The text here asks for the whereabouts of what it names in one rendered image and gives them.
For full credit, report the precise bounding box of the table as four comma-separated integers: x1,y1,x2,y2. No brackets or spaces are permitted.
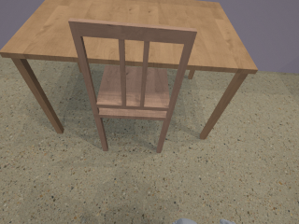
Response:
0,0,258,140

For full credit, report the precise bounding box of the chair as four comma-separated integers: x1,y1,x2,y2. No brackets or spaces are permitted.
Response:
68,18,197,153

